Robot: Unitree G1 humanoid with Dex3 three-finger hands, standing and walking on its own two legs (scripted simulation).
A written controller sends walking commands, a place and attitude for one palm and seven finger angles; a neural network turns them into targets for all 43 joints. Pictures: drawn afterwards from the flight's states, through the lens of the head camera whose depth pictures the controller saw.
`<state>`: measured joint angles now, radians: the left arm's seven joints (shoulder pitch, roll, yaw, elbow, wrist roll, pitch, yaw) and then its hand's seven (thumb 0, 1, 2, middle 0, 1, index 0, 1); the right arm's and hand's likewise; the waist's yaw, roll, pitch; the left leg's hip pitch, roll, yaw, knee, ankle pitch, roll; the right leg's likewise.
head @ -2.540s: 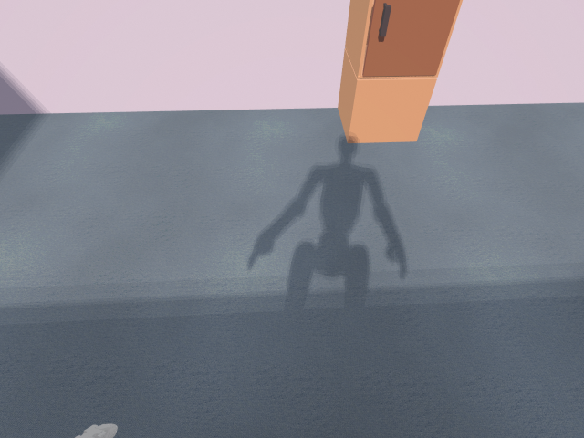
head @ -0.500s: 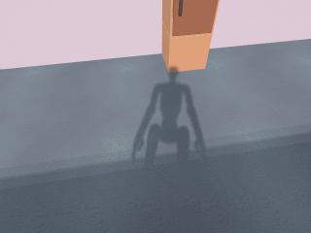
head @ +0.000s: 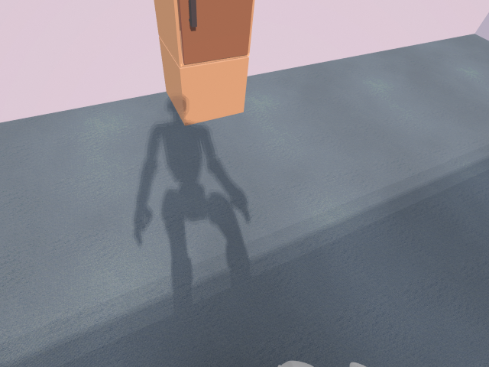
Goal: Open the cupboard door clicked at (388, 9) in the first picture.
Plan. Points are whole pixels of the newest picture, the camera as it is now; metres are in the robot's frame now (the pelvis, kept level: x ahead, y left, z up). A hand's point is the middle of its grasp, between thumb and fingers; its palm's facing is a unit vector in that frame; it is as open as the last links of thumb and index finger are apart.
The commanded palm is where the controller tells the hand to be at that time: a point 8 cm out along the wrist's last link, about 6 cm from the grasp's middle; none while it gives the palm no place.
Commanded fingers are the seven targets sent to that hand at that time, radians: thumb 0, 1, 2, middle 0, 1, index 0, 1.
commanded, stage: walk to a spot facing it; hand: left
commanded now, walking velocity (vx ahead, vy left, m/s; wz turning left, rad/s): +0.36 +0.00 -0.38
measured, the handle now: (191, 10) +1.51 +0.38 -0.08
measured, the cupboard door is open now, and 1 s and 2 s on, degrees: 0 0 0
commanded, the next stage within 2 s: turn to face it in 1.84 s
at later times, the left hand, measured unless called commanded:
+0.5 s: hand (203, 262) +0.35 +0.12 -0.17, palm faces -0.21 -0.96 -0.16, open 7.3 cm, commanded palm none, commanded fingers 0.00 0.90 0.90 -0.20 -0.30 -0.20 -0.30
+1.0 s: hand (203, 200) +0.52 +0.15 -0.17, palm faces -0.24 -0.96 -0.14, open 7.3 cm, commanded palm none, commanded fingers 0.00 0.90 0.90 -0.20 -0.30 -0.20 -0.30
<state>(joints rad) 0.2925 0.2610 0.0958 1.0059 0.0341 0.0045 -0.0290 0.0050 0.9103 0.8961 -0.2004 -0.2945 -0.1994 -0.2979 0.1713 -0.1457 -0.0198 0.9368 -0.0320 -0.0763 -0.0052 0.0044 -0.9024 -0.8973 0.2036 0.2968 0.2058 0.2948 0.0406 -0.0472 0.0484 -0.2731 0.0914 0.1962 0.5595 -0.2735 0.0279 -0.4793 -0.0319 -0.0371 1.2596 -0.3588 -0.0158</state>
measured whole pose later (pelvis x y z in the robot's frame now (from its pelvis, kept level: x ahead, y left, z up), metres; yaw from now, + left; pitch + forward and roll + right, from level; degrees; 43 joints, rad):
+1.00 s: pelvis +0.44 -0.01 +0.01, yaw -17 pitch -1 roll -1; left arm 0.23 0.18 0.07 1.06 0.03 0.01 -0.02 0.00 0.92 0.90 -0.20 -0.29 -0.20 -0.30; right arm 0.41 -0.09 -0.02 1.11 -0.03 -0.08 -0.01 0.01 -0.91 -0.90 0.20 0.30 0.20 0.29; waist 0.00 -0.03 0.02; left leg -0.02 0.06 0.28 0.34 -0.29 0.03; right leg -0.60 -0.10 -0.07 1.08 -0.18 0.01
